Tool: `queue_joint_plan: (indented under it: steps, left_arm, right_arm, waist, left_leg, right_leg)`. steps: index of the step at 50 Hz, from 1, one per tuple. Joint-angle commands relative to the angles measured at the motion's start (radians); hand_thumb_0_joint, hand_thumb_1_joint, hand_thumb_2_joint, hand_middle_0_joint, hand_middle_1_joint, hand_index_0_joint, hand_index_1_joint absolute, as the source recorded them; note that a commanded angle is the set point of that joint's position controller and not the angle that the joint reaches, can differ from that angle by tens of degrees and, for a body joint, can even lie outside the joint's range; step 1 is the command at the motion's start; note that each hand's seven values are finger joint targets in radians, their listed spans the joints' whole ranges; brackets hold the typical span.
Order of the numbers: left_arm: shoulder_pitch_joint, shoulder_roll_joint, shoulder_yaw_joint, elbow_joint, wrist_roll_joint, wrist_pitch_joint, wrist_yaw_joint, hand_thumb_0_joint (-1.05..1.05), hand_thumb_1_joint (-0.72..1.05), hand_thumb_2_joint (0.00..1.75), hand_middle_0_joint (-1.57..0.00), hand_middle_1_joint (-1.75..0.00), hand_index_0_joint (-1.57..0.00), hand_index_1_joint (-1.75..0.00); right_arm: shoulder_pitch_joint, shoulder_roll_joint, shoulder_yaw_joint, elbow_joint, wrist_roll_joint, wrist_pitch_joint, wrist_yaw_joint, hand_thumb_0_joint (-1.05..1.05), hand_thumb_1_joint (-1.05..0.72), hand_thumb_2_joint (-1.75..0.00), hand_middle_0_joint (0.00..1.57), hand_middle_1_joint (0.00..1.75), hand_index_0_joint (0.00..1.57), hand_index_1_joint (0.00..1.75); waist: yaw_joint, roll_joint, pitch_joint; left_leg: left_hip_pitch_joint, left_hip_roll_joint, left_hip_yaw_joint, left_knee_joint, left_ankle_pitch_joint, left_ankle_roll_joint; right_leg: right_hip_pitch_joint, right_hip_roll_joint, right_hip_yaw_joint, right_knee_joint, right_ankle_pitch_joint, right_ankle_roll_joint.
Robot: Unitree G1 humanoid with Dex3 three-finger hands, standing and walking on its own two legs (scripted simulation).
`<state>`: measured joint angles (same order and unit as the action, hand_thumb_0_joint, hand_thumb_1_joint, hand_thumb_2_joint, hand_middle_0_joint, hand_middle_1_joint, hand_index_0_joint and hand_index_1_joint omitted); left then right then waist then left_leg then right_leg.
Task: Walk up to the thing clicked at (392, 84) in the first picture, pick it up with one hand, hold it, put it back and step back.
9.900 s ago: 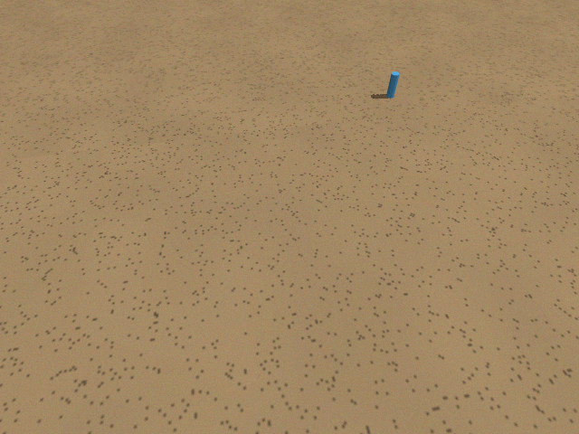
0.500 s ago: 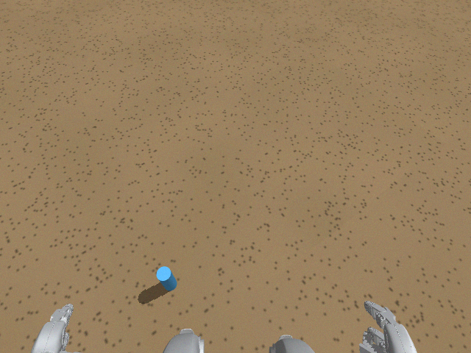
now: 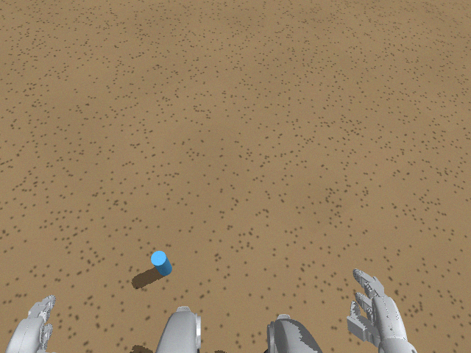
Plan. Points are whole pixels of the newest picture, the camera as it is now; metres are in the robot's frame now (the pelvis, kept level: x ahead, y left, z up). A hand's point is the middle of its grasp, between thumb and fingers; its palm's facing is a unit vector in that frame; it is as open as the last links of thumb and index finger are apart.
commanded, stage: go down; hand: left
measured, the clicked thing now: (162, 263) +0.41 +0.24 -0.60
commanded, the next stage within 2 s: approach in 1.90 s
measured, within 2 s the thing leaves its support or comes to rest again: neither
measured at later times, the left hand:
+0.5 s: hand (63, 293) +0.25 +0.36 -0.21, palm faces +0.17 -0.97 -0.17, open 17.4 cm
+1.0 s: hand (65, 278) +0.29 +0.39 -0.26, palm faces +0.18 -0.98 -0.11, open 17.6 cm
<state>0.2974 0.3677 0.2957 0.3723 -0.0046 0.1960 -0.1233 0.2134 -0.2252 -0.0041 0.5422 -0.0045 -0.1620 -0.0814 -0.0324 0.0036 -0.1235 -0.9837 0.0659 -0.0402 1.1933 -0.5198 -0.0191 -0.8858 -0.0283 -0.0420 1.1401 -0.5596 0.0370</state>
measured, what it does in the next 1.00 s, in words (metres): lowers itself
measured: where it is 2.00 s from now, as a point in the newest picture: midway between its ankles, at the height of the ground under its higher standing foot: outside the picture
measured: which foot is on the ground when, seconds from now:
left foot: down 0.00-1.00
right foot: down 0.00-1.00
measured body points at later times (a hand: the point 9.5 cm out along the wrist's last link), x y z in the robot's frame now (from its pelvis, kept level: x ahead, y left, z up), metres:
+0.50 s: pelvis -0.05 +0.00 -0.15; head +0.14 +0.04 +0.26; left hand +0.24 +0.42 -0.20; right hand +0.13 -0.27 -0.25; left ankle +0.03 +0.13 -0.64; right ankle -0.01 -0.15 -0.64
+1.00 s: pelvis -0.07 +0.00 -0.24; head +0.14 +0.05 +0.15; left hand +0.28 +0.44 -0.25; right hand +0.09 -0.28 -0.35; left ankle +0.03 +0.13 -0.64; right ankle -0.01 -0.15 -0.64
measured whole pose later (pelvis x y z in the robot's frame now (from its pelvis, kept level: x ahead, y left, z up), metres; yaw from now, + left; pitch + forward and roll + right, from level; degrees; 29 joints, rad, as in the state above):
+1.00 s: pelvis -0.07 +0.00 -0.24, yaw -6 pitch +33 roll -7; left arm -0.41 0.81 0.81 1.01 -0.22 -0.37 -0.68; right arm 0.08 -0.33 0.08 0.69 -0.04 -0.18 -0.06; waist -0.04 -0.04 -0.12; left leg -2.00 0.07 -0.14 2.08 -0.66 -0.03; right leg -1.88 0.01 -0.05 2.03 -0.73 0.04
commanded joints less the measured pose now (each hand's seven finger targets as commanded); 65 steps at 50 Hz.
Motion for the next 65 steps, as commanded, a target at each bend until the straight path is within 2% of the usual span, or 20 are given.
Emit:
queue_joint_plan:
  steps: [1, 2, 5, 7, 10, 11, 16, 17, 20, 25, 29, 32, 34, 36, 37, 41, 44, 57, 62, 65]
  left_arm:
    - [-0.088, 0.225, 0.134, -0.026, -0.016, -0.103, -0.009, 0.00, -0.59, 0.04, -0.09, -0.09, -0.10, -0.08]
    - [-0.123, 0.270, 0.176, -0.010, -0.023, -0.137, -0.017, 0.00, -0.59, 0.05, -0.09, -0.09, -0.09, -0.08]
    - [-0.191, 0.296, 0.201, 0.087, -0.051, -0.246, -0.079, 0.00, -0.46, 0.03, -0.07, -0.03, -0.07, -0.03]
    - [-0.294, 0.350, 0.244, 0.100, -0.081, -0.336, -0.127, 0.00, -0.47, 0.01, -0.07, -0.02, -0.07, -0.02]
    - [-0.330, 0.437, 0.321, 0.157, -0.111, -0.434, -0.192, 0.00, -0.54, 0.01, -0.07, -0.03, -0.07, -0.02]
    - [-0.337, 0.428, 0.314, 0.200, -0.116, -0.452, -0.215, 0.00, -0.53, 0.02, -0.06, -0.03, -0.06, -0.02]
    - [-0.400, 0.501, 0.398, 0.327, -0.158, -0.523, -0.306, 0.00, -0.53, 0.03, -0.04, -0.03, -0.05, -0.02]
    - [-0.422, 0.514, 0.406, 0.334, -0.164, -0.535, -0.327, 0.00, -0.54, 0.03, -0.04, -0.03, -0.04, -0.02]
    - [-0.514, 0.570, 0.436, 0.318, -0.181, -0.569, -0.375, 0.00, -0.55, 0.05, -0.03, -0.04, -0.04, -0.03]
    - [-0.588, 0.656, 0.509, 0.354, -0.200, -0.601, -0.422, 0.00, -0.57, 0.07, -0.02, -0.06, -0.04, -0.05]
    - [-0.677, 0.650, 0.500, 0.385, -0.215, -0.614, -0.468, 0.00, -0.57, 0.08, -0.02, -0.08, -0.03, -0.07]
    - [-0.703, 0.724, 0.535, 0.421, -0.217, -0.610, -0.482, 0.00, -0.58, 0.08, -0.02, -0.08, -0.04, -0.07]
    - [-0.728, 0.749, 0.552, 0.399, -0.221, -0.612, -0.496, 0.00, -0.57, 0.08, -0.02, -0.08, -0.04, -0.07]
    - [-0.717, 0.739, 0.546, 0.447, -0.226, -0.606, -0.508, 0.00, -0.58, 0.08, -0.02, -0.09, -0.04, -0.08]
    - [-0.730, 0.770, 0.567, 0.436, -0.227, -0.608, -0.510, 0.00, -0.59, 0.08, -0.02, -0.09, -0.04, -0.08]
    - [-0.790, 0.806, 0.578, 0.421, -0.231, -0.616, -0.525, 0.00, -0.60, 0.08, -0.03, -0.10, -0.05, -0.09]
    - [-0.802, 0.818, 0.590, 0.453, -0.239, -0.617, -0.539, 0.00, -0.60, 0.08, -0.02, -0.11, -0.05, -0.09]
    - [-0.885, 0.919, 0.626, 0.478, -0.247, -0.621, -0.585, 0.00, -0.59, 0.08, -0.03, -0.10, -0.05, -0.09]
    - [-0.914, 0.940, 0.634, 0.482, -0.256, -0.623, -0.595, 0.00, -0.58, 0.08, -0.03, -0.10, -0.04, -0.09]
    - [-0.902, 0.943, 0.638, 0.484, -0.263, -0.619, -0.606, 0.00, -0.61, 0.07, -0.03, -0.10, -0.05, -0.09]
  right_arm:
    - [0.002, -0.163, -0.072, -0.100, -0.002, -0.063, -0.012, 0.00, -0.89, -0.89, 0.20, 0.30, 0.20, 0.30]
    - [0.003, -0.170, -0.075, -0.092, -0.003, -0.068, -0.010, 0.00, -0.90, -0.89, 0.20, 0.30, 0.20, 0.30]
    - [-0.020, -0.180, -0.073, -0.092, -0.003, -0.081, -0.006, 0.00, -0.92, -0.90, 0.20, 0.30, 0.20, 0.30]
    - [-0.019, -0.193, -0.072, -0.082, -0.001, -0.093, 0.000, 0.00, -0.93, -0.90, 0.20, 0.30, 0.20, 0.30]
    - [-0.018, -0.214, -0.067, -0.068, 0.001, -0.094, 0.001, 0.00, -0.90, -0.89, 0.20, 0.30, 0.20, 0.30]
    - [-0.021, -0.222, -0.067, -0.064, 0.002, -0.090, 0.000, 0.00, -0.90, -0.89, 0.20, 0.30, 0.20, 0.30]
    - [-0.024, -0.252, -0.068, -0.022, -0.005, -0.075, 0.005, 0.00, -0.89, -0.89, 0.20, 0.30, 0.20, 0.30]
    - [-0.014, -0.259, -0.066, -0.009, -0.006, -0.073, 0.005, 0.00, -0.89, -0.90, 0.20, 0.30, 0.20, 0.30]
    - [-0.022, -0.270, -0.065, 0.009, -0.011, -0.069, 0.007, 0.00, -0.89, -0.90, 0.20, 0.30, 0.20, 0.30]
    - [-0.026, -0.280, -0.048, 0.036, -0.016, -0.064, 0.005, 0.00, -0.89, -0.90, 0.20, 0.30, 0.20, 0.30]
    - [-0.031, -0.293, -0.044, 0.050, -0.020, -0.057, 0.005, 0.00, -0.89, -0.90, 0.20, 0.30, 0.20, 0.30]
    - [-0.029, -0.296, -0.031, 0.051, -0.021, -0.056, 0.002, 0.00, -0.89, -0.90, 0.20, 0.30, 0.20, 0.30]
    - [-0.027, -0.300, -0.025, 0.056, -0.021, -0.053, 0.003, 0.00, -0.89, -0.90, 0.20, 0.30, 0.20, 0.30]
    - [-0.032, -0.301, -0.019, 0.061, -0.024, -0.054, 0.003, 0.00, -0.89, -0.90, 0.20, 0.30, 0.20, 0.30]
    - [-0.026, -0.305, -0.018, 0.065, -0.024, -0.053, 0.004, 0.00, -0.90, -0.90, 0.20, 0.30, 0.20, 0.30]
    - [-0.041, -0.317, -0.012, 0.068, -0.025, -0.047, 0.005, 0.00, -0.89, -0.90, 0.20, 0.30, 0.20, 0.30]
    - [-0.037, -0.318, -0.004, 0.072, -0.027, -0.048, 0.005, 0.00, -0.89, -0.90, 0.20, 0.30, 0.20, 0.30]
    - [-0.026, -0.343, 0.010, 0.094, -0.036, -0.051, 0.006, 0.00, -0.90, -0.90, 0.20, 0.30, 0.20, 0.30]
    - [-0.042, -0.347, 0.015, 0.091, -0.033, -0.048, 0.007, 0.00, -0.90, -0.90, 0.20, 0.30, 0.20, 0.30]
    - [-0.033, -0.351, 0.018, 0.093, -0.037, -0.049, 0.009, 0.00, -0.90, -0.90, 0.20, 0.30, 0.20, 0.30]
  waist:
    - [-0.022, 0.068, -0.192]
    - [-0.006, 0.057, -0.201]
    - [-0.002, 0.054, -0.239]
    - [0.009, 0.086, -0.298]
    - [0.037, 0.121, -0.394]
    - [0.032, 0.124, -0.411]
    - [0.070, 0.140, -0.488]
    - [0.062, 0.142, -0.524]
    - [0.061, 0.163, -0.556]
    - [0.058, 0.157, -0.584]
    - [0.042, 0.185, -0.566]
    - [0.049, 0.161, -0.572]
    - [0.059, 0.186, -0.608]
    - [0.051, 0.167, -0.582]
    - [0.059, 0.161, -0.595]
    - [0.062, 0.217, -0.568]
    - [0.047, 0.196, -0.570]
    - [0.049, 0.225, -0.599]
    - [0.046, 0.224, -0.560]
    - [0.049, 0.220, -0.595]
  left_leg:
    - [0.135, -0.028, 0.007, -0.099, 0.220, 0.027]
    - [0.095, -0.031, 0.014, -0.070, 0.207, 0.030]
    - [-0.008, -0.038, 0.022, 0.019, 0.147, 0.037]
    - [-0.058, -0.038, 0.014, 0.069, 0.112, 0.035]
    - [-0.084, -0.031, -0.005, 0.129, 0.122, 0.029]
    - [-0.086, -0.029, -0.016, 0.142, 0.123, 0.027]
    - [-0.150, -0.024, -0.032, 0.236, 0.137, 0.024]
    - [-0.151, -0.024, -0.039, 0.258, 0.173, 0.025]
    - [-0.180, -0.021, -0.040, 0.310, 0.153, 0.028]
    - [-0.249, -0.018, -0.059, 0.390, 0.149, 0.030]
    - [-0.291, -0.012, -0.070, 0.421, 0.053, 0.027]
    - [-0.370, -0.017, -0.053, 0.463, 0.012, 0.033]
    - [-0.350, -0.014, -0.057, 0.481, 0.030, 0.030]
    - [-0.398, -0.014, -0.051, 0.514, 0.035, 0.033]
    - [-0.413, -0.016, -0.045, 0.528, 0.046, 0.034]
    - [-0.426, -0.004, -0.066, 0.528, -0.037, 0.027]
    - [-0.477, -0.008, -0.059, 0.568, -0.021, 0.030]
    - [-0.538, -0.005, -0.050, 0.660, -0.014, 0.029]
    - [-0.583, -0.005, -0.050, 0.679, -0.067, 0.030]
    - [-0.575, -0.008, -0.038, 0.710, -0.008, 0.033]
  right_leg:
    - [-0.038, 0.036, -0.010, -0.071, 0.209, -0.046]
    - [-0.059, 0.034, -0.005, -0.047, 0.199, -0.046]
    - [-0.157, 0.030, 0.010, 0.035, 0.151, -0.049]
    - [-0.219, 0.025, 0.018, 0.102, 0.115, -0.054]
    - [-0.296, 0.023, 0.021, 0.182, 0.102, -0.058]
    - [-0.336, 0.027, 0.011, 0.210, 0.100, -0.059]
    - [-0.443, 0.032, 0.004, 0.306, 0.091, -0.064]
    - [-0.457, 0.034, -0.005, 0.335, 0.120, -0.066]
    - [-0.523, 0.038, -0.008, 0.381, 0.103, -0.067]
    - [-0.606, 0.042, -0.023, 0.469, 0.089, -0.068]
    - [-0.690, 0.044, -0.027, 0.514, 0.024, -0.069]
    - [-0.679, 0.048, -0.021, 0.525, -0.001, -0.068]
    - [-0.707, 0.050, -0.028, 0.554, 0.008, -0.070]
    - [-0.718, 0.052, -0.030, 0.572, 0.012, -0.069]
    - [-0.711, 0.052, -0.029, 0.579, 0.018, -0.070]
    - [-0.792, 0.056, -0.043, 0.634, -0.029, -0.071]
    - [-0.794, 0.057, -0.048, 0.657, -0.022, -0.072]
    - [-0.849, 0.065, -0.061, 0.746, -0.016, -0.074]
    - [-0.896, 0.068, -0.064, 0.764, -0.053, -0.074]
    - [-0.881, 0.068, -0.062, 0.769, -0.017, -0.073]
